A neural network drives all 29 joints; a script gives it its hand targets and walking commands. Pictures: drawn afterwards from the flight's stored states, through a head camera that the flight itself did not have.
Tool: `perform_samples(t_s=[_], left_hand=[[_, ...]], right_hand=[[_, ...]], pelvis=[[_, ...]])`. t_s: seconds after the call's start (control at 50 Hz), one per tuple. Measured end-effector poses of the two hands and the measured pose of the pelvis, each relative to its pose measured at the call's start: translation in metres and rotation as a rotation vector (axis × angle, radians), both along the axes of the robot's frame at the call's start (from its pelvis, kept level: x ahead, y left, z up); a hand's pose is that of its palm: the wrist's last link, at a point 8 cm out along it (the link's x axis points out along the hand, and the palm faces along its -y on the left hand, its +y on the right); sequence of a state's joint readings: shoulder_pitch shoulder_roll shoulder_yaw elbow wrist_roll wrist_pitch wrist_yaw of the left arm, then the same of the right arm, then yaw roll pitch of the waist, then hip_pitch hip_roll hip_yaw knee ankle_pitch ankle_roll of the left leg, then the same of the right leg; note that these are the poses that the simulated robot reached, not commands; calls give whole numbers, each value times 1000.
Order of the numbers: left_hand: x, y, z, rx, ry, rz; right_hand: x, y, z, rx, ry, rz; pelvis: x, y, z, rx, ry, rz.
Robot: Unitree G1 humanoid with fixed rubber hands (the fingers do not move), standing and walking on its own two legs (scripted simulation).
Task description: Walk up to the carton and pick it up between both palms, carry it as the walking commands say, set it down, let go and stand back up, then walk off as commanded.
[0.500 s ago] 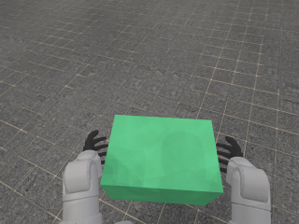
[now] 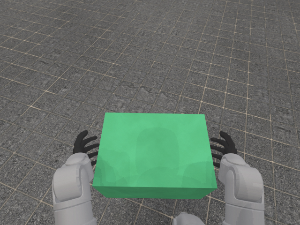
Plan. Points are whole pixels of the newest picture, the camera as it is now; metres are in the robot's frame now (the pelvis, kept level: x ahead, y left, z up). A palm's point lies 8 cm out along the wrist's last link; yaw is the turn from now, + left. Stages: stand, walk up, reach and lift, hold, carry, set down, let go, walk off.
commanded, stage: carry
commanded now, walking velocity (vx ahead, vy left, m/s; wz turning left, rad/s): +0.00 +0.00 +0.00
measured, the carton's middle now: (154, 157) +0.31 +0.00 -0.04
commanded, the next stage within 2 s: none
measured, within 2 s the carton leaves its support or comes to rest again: neither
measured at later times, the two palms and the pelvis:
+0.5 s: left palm (112, 80) +0.52 +0.14 +0.06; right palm (220, 88) +0.51 -0.22 +0.04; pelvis +0.24 -0.03 +0.00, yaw +0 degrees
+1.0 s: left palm (105, 66) +0.60 +0.17 +0.05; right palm (204, 75) +0.60 -0.19 +0.03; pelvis +0.33 -0.01 -0.02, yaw +0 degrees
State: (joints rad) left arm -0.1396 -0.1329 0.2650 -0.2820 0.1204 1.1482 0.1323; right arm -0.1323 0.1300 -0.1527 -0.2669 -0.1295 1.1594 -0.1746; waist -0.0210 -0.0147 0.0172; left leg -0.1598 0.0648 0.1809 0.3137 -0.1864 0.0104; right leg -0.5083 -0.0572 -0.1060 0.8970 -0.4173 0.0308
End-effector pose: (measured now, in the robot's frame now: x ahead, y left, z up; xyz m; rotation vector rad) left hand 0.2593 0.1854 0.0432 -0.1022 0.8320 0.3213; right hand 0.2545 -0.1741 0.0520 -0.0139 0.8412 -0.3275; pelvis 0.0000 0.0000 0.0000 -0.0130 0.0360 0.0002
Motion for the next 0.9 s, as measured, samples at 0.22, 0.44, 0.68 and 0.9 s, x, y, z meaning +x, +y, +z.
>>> perform_samples(t_s=[0.22,0.44,0.68,0.9], left_hand=[[164,-20,36,67,-248,43],[240,-47,9,98,3,1],[321,-14,34,45,-179,-68],[337,-1,21,72,-88,40]], right_hand=[[189,-20,17,88,-246,60],[244,-46,-20,104,-6,-30],[311,-16,25,43,-194,-25],[351,0,-4,75,-96,43]], pelvis=[[161,-33,-27,16,-17,20],[227,-41,0,82,-10,-6],[316,-6,-12,20,22,-14],[335,-4,-15,15,28,-10]])
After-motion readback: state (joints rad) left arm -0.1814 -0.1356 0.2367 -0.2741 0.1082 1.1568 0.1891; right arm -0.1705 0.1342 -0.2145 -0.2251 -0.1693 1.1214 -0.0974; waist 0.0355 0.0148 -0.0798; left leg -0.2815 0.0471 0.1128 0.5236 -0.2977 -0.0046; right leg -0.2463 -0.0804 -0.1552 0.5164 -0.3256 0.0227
